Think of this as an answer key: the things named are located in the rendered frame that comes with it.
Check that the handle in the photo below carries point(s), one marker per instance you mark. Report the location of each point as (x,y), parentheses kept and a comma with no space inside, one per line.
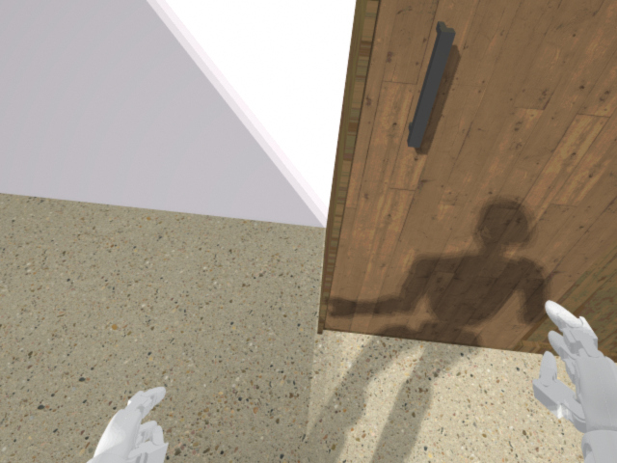
(431,83)

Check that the robot right hand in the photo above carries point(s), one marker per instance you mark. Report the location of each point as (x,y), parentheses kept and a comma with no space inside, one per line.
(594,375)

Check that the wardrobe door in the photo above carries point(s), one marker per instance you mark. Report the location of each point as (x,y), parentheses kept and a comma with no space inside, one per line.
(594,297)
(512,194)

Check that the robot left hand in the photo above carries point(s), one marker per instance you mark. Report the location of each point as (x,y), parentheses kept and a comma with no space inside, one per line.
(126,437)

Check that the right robot forearm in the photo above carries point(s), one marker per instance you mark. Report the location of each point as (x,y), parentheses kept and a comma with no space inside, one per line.
(599,446)

